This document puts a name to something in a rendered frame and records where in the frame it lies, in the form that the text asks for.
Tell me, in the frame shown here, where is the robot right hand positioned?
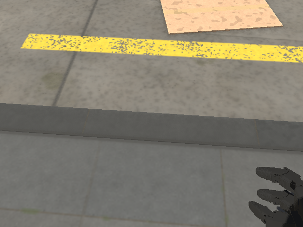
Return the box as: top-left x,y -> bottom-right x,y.
248,166 -> 303,227

